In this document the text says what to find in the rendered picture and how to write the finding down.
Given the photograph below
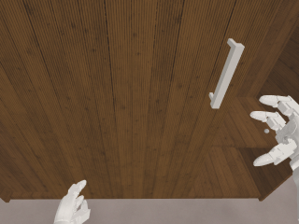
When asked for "robot left hand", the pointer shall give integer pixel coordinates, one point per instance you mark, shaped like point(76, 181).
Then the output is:
point(67, 209)

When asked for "wardrobe door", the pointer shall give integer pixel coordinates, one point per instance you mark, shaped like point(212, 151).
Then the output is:
point(116, 92)
point(16, 173)

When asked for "robot right forearm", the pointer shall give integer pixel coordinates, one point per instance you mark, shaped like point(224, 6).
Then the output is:
point(294, 163)

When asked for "handle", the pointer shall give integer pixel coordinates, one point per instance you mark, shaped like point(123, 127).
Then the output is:
point(228, 70)

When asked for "robot right hand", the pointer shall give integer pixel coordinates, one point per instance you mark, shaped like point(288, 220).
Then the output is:
point(285, 148)

